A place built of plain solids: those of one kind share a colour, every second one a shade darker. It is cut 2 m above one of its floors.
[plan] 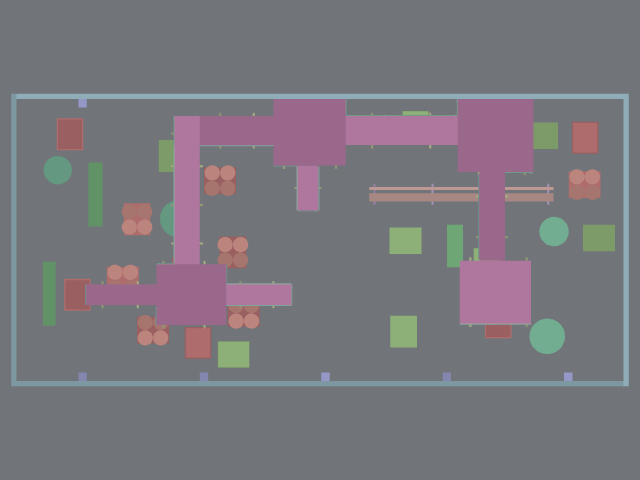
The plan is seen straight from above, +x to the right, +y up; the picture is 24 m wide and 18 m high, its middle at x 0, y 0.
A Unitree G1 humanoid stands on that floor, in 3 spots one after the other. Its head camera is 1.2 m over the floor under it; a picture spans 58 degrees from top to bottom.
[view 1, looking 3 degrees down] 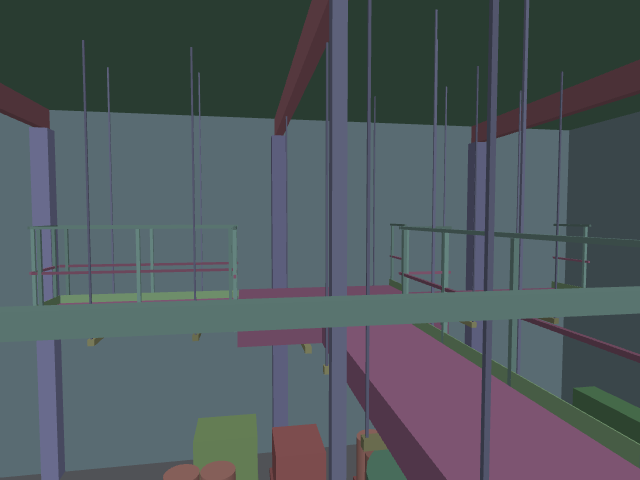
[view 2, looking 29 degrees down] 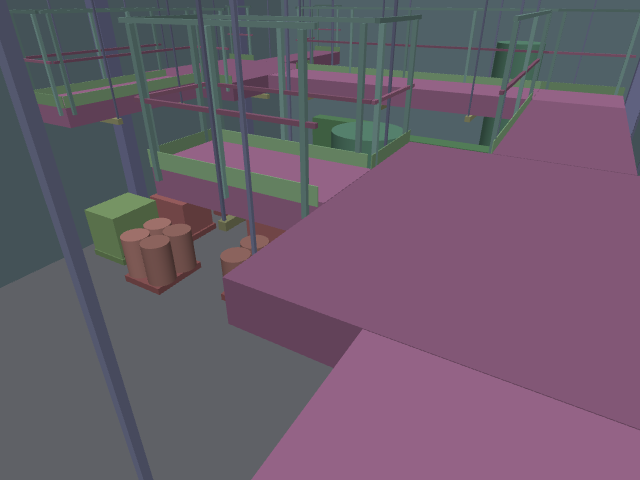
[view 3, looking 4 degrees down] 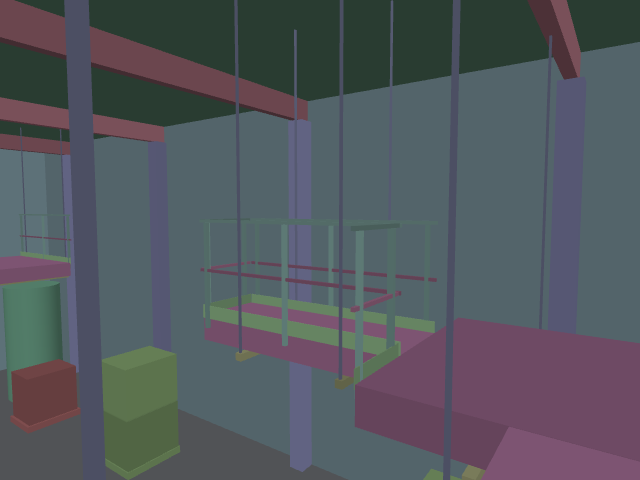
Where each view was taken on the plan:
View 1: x -3.60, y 4.10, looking -100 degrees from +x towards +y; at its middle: wall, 9.55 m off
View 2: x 2.27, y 4.10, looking -150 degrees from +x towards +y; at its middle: floor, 2.48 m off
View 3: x -4.98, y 1.60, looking -55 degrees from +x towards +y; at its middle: wall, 8.43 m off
